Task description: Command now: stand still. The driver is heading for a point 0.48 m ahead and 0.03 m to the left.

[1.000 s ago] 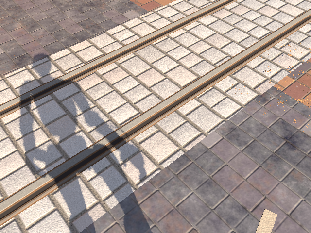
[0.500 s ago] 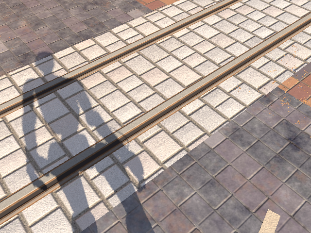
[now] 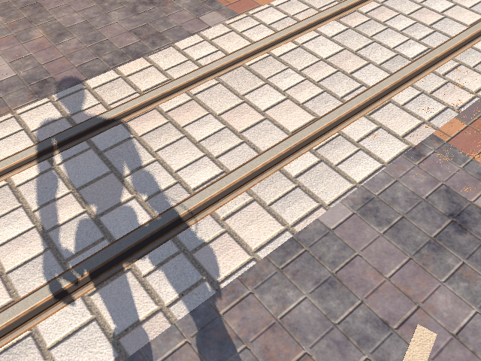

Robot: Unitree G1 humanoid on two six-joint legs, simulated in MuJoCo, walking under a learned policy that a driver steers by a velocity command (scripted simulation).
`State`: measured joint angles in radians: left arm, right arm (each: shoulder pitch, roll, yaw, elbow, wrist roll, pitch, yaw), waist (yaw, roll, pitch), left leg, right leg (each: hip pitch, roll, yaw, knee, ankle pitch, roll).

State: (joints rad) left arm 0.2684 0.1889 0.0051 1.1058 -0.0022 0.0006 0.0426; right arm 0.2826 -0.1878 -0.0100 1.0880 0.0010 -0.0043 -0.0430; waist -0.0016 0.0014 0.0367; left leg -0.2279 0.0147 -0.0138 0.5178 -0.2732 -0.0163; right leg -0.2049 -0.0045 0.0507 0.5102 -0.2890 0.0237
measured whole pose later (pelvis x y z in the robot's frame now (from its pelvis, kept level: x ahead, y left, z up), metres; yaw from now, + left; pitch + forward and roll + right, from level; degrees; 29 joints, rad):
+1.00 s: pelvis +0.21 +0.00 -0.01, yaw -1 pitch +3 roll +0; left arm 0.57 0.19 0.02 1.07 -0.01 -0.08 0.03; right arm -0.05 -0.23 -0.02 0.82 0.03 -0.11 0.04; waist 0.09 0.01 0.03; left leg -0.61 0.02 0.06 0.57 -0.03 0.07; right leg 0.20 -0.01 0.01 0.16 -0.40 0.00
